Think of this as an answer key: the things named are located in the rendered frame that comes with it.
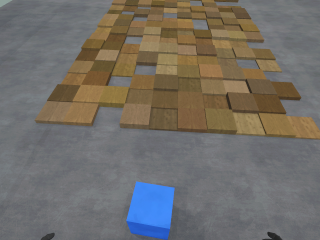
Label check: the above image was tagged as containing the carton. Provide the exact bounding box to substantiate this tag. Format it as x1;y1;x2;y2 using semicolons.
126;181;175;240

